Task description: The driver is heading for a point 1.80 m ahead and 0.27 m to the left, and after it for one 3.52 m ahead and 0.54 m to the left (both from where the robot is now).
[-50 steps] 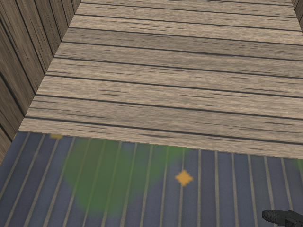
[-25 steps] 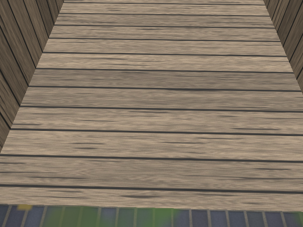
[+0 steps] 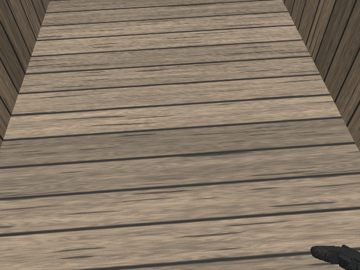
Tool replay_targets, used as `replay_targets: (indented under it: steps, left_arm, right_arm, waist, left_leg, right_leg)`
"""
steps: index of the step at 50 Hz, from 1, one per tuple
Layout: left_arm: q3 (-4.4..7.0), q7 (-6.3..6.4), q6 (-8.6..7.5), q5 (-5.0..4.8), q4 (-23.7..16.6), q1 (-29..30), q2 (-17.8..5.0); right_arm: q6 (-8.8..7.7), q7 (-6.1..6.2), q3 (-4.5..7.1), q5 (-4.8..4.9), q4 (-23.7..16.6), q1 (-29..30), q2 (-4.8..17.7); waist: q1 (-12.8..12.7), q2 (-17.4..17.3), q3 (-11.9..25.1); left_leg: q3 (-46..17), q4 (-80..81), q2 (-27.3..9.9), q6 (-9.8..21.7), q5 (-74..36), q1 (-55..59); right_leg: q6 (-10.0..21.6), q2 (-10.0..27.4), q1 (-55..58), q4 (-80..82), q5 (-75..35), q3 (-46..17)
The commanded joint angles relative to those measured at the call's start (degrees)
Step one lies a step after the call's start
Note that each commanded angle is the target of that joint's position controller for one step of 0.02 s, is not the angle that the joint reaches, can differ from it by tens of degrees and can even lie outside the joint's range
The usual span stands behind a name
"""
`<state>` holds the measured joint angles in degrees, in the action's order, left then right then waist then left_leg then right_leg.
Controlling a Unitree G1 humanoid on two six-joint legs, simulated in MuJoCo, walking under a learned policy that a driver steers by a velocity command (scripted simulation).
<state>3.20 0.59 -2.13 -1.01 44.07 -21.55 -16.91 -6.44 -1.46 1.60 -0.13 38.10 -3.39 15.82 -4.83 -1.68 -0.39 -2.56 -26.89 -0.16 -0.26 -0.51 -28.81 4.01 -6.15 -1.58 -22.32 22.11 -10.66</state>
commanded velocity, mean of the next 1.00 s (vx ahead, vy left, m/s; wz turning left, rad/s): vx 0.50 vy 0.00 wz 0.19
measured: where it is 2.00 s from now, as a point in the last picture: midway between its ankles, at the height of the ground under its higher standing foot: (170, 129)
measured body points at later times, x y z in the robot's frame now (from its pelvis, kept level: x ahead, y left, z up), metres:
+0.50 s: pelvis +0.27 +0.00 +0.00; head +0.30 -0.01 +0.45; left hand +0.52 +0.21 -0.07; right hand +0.24 -0.29 -0.12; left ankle +0.14 +0.12 -0.73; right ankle +0.42 -0.13 -0.72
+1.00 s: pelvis +0.52 +0.01 +0.00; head +0.55 +0.03 +0.45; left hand +0.46 +0.30 -0.13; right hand +0.78 -0.17 -0.09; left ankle +0.64 +0.17 -0.71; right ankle +0.41 -0.14 -0.73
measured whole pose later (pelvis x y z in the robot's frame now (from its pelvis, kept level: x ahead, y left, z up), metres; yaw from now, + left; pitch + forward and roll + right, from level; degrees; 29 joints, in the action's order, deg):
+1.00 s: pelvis +0.52 +0.01 +0.00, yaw +16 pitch +1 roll -3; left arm 4.7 0.2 -3.8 -0.8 49.6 -18.2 -16.9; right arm -0.9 -2.8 2.9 1.2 38.9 -5.4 15.5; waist -4.7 -1.8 -2.1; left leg 0.9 -37.5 -5.1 2.7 4.0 -34.7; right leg -1.8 0.5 5.3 -14.1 19.7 14.9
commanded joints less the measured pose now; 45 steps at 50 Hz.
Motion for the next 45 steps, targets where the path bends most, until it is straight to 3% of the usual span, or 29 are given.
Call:
replay_targets:
  steps: [1,2,3,4,5,6,7,8,10,13,15,19,22,24,25,26,27,28,29,30,32,34,37,41,45]
  left_arm:
    - [1.72,0.08,-0.11,0.37,-2.65,0.64,-7.42]
    - [0.63,0.08,-0.33,1.53,-3.94,-0.25,-4.99]
    - [-0.44,-0.08,-1.09,0.11,-3.75,-7.79,-1.41]
    - [0.24,-0.18,-1.54,-0.51,-3.21,-5.07,-6.24]
    - [0.97,-0.35,-1.75,-0.88,-4.48,1.55,-8.48]
    - [0.8,-0.37,-1.96,-0.35,-5.47,5.46,-7.89]
    - [0.91,-0.52,-2.22,0.41,-6.03,7.19,-7.14]
    - [0.97,-0.68,-2.23,0.59,-5.98,6.56,-6.35]
    - [0.59,-0.83,-1.85,0.45,-5.44,4.92,-4.35]
    - [-0.16,-0.78,-1.67,1.03,-6.92,9.39,-2.56]
    - [-0.53,-1.01,-1.98,1.0,-7.51,12.85,-1.82]
    - [-0.73,-1.79,-2.69,0.4,-9.05,19.85,-1.66]
    - [-0.33,-2.52,-3.34,0.2,-10.87,23.6,-2.58]
    - [0.32,-2.73,-3.83,0.26,-10.6,21.74,-4.13]
    - [0.95,-2.58,-4.04,0.38,-9.63,18.03,-5.2]
    - [2.2,-2.09,-4.09,0.7,-7.56,10.91,-7.53]
    - [3.38,-1.4,-4.01,1.69,-6.23,0.93,-11.38]
    - [4.3,-1.37,-3.14,1.79,-4.96,-2.77,-15.22]
    - [3.12,-1.37,-2.82,1.33,-4.96,-3.62,-10.08]
    - [2.26,-1.22,-2.84,1.02,-4.81,-0.38,-7.61]
    - [1.31,-1.43,-3.11,1.39,-4.68,6.5,-4.61]
    - [1.18,-1.54,-3.92,1.78,-4.05,9.61,-3.2]
    - [1.94,-1.31,-4.86,1.65,-2.39,10.39,-4.63]
    - [2.63,-0.6,-4.47,1.73,-0.59,9.5,-6.58]
    - [3.29,-0.15,-3.48,0.97,1.19,6.36,-8.74]
  right_arm:
    - [-1.54,0.5,3.73,-0.37,-2.13,-7.22,9.48]
    - [-1.48,0.75,4.6,-1.01,-1.18,-16.49,12.92]
    - [-0.64,0.2,5.63,-0.42,1.67,-21.24,15.36]
    - [-0.45,-0.08,4.31,1.17,1.59,-21.31,10.14]
    - [-0.15,0.14,3.59,1.07,1.23,-17.73,7.89]
    - [0.22,0.22,3.17,0.35,0.73,-14.66,7.36]
    - [0.37,0.19,2.85,-0.05,0.86,-12.88,6.57]
    - [0.25,0.22,2.5,-0.55,0.88,-12.06,5.93]
    - [0.06,0.12,2.41,-0.05,1.5,-11.88,5.67]
    - [0.14,0.52,3.05,0.51,2.9,-12.81,8.1]
    - [0.55,0.79,3.21,0.67,3.74,-13.61,8.89]
    - [1.25,1.01,3.29,1.27,6.22,-17.67,9.91]
    - [2.22,1.28,3.38,1.71,7.88,-20.09,10.06]
    - [2.89,1.7,3.83,1.71,8.21,-19.69,11.2]
    - [3.14,1.84,3.91,1.73,8.1,-18.62,11.56]
    - [3.18,1.86,3.43,1.43,7.94,-18.43,10.4]
    - [2.95,1.8,2.11,0.27,6.25,-17.52,7.05]
    - [2.06,1.75,0.28,0.75,5.52,-25.86,0.82]
    - [1.63,1.75,1.49,1.99,6.43,-24.0,6.01]
    - [1.61,1.71,2.67,2.84,4.98,-18.8,9.25]
    - [2.15,1.94,2.92,1.74,4.0,-14.42,8.25]
    - [3.6,1.8,2.99,1.91,4.47,-16.28,6.01]
    - [5.08,1.82,2.88,1.58,3.2,-14.39,4.11]
    - [4.84,0.77,2.51,1.42,1.49,-9.32,3.2]
    - [4.54,-0.69,1.92,1.36,-1.47,-1.29,2.47]
  waist:
    - [7.01,7.08,6.68]
    - [10.13,0.71,15.52]
    - [7.81,-16.65,20.7]
    - [9.5,-10.63,16.1]
    - [10.11,-5.23,7.89]
    - [9.03,-0.99,3.51]
    - [7.83,-0.17,0.63]
    - [6.37,-1.83,0.61]
    - [5.16,-3.87,1.25]
    - [5.79,-2.76,-0.25]
    - [6.89,-2.28,-0.66]
    - [9.55,-2.18,-1.71]
    - [9.56,-2.25,-2.96]
    - [7.55,-2.96,-2.19]
    - [4.98,-3.08,-0.35]
    - [1.56,-2.21,4.46]
    - [-2.78,2.12,13.15]
    - [-0.01,17.4,21.45]
    - [-1.96,14.36,20.39]
    - [-1.82,10.82,11.81]
    - [1.39,7.27,3.79]
    - [4.32,8.83,1.65]
    - [5.46,6.48,-0.85]
    - [4.27,4.94,-2.16]
    - [1.24,3.61,-4.39]
  left_leg:
    - [-0.02,1.51,-1.52,5.13,0.79,17.42]
    - [-10.8,-1.13,-10.91,9.84,-0.93,34.13]
    - [-35.18,4.52,-21.23,18.35,12.79,50.02]
    - [-39.94,8.68,-21.3,16.85,25.18,47.97]
    - [-32.13,9.91,-19.36,14.62,25.03,40.83]
    - [-25.99,11.22,-16.93,13.57,18.9,33.83]
    - [-22.24,12.67,-15.01,13.56,13.06,28.97]
    - [-19.3,13.81,-13.38,13.11,8.64,25.97]
    - [-15.11,15.64,-11.79,13.57,3.36,23.32]
    - [-10.74,18.1,-11.72,14.44,-1.6,21.4]
    - [-7.41,18.67,-10.42,13.37,-2.61,21.08]
    - [-4.42,18.06,-10.04,11.87,-2.14,21.68]
    - [-7.36,15.11,-12.13,11.11,-2.48,25.29]
    - [-9.18,12.04,-13.2,10.05,-4.78,27.12]
    - [-8.63,8.14,-12.28,9.11,-9.81,26.47]
    - [-6.71,0.0,-9.26,7.54,-13.75,23.75]
    - [-4.3,-15.84,-5.59,5.21,-3.36,13.94]
    - [0.52,-35.61,2.49,1.35,28.98,-7.15]
    - [-5.34,-43.66,0.66,1.17,33.91,-12.92]
    - [-5.12,-45.7,-1.68,1.36,29.13,-16.04]
    - [-3.51,-42.13,-5.32,0.99,21.42,-13.02]
    - [-3.59,-39.81,-7.14,0.63,18.0,-7.56]
    - [-3.74,-36.34,-7.88,-0.29,13.89,-8.94]
    - [-2.4,-24.27,-7.62,-0.36,2.61,-9.66]
    - [1.51,-14.27,-6.69,0.94,-1.16,-8.77]
  right_leg:
    - [4.33,12.31,-2.3,-10.73,-40.37,-6.3]
    - [2.18,8.0,-11.89,-26.44,-28.6,-2.84]
    - [-1.88,-0.26,-32.13,-44.27,6.03,2.49]
    - [-1.83,2.75,-39.52,-50.03,10.22,-0.84]
    - [-1.82,5.15,-42.15,-50.98,5.14,0.42]
    - [-2.06,7.55,-41.23,-49.0,0.91,3.05]
    - [-2.44,9.25,-40.51,-45.57,-2.0,4.06]
    - [-2.7,10.72,-37.72,-43.28,-3.86,4.43]
    - [-3.58,11.43,-35.16,-39.44,-4.64,5.86]
    - [-5.09,12.32,-36.46,-30.44,-9.51,7.39]
    - [-5.33,12.05,-35.22,-22.98,-16.56,8.05]
    - [-5.14,9.88,-30.84,-12.44,-25.89,9.55]
    - [-3.93,8.85,-30.38,-8.12,-23.26,8.46]
    - [-2.84,8.13,-26.48,-5.81,-19.75,8.3]
    - [-1.87,7.21,-20.38,-3.89,-19.14,9.29]
    - [-0.32,7.25,-9.12,-3.24,-19.52,9.76]
    - [3.27,16.41,7.39,-5.96,-20.76,1.29]
    - [11.28,30.27,26.08,-2.42,-11.0,-21.78]
    - [11.04,29.87,23.25,2.58,-1.05,-28.34]
    - [8.77,28.04,16.42,4.2,-0.21,-20.24]
    - [7.18,23.81,3.04,7.96,-8.77,-9.03]
    - [6.7,21.63,-4.16,11.7,-13.95,-1.95]
    - [7.54,22.05,-7.07,14.77,-20.17,4.63]
    - [6.56,20.63,-5.21,15.66,-24.23,12.98]
    - [5.5,21.51,-1.49,15.4,-24.68,17.81]
Velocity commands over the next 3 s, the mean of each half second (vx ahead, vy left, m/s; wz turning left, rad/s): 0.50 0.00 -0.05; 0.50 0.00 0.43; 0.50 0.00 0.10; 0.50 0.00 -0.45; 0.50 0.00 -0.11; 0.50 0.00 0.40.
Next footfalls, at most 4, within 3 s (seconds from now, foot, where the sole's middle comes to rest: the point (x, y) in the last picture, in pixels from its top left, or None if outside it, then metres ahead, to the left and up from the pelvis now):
0.02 left None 0.18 0.12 -0.77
0.54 right None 0.45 -0.13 -0.77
1.06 left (163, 215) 0.68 0.18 -0.77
1.62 right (195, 144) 1.05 0.07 -0.77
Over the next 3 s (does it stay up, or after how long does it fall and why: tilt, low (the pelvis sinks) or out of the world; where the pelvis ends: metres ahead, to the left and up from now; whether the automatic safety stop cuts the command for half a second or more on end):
stays up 1.61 0.17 0.01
